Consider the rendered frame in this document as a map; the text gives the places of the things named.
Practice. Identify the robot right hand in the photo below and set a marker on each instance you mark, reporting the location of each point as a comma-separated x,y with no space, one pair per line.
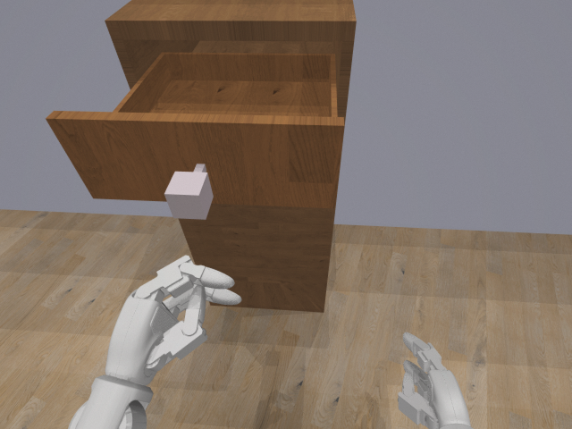
439,400

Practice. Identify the left robot forearm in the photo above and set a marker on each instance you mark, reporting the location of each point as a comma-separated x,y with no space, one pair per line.
114,403

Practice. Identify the handle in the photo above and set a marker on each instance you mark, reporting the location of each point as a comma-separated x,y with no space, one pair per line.
189,194

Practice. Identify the robot left hand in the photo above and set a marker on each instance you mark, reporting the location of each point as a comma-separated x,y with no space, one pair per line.
134,353

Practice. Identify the drawer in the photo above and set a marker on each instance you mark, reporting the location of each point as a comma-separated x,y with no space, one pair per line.
265,125

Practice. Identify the cabinet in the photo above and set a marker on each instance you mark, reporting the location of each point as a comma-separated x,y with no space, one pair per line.
278,256

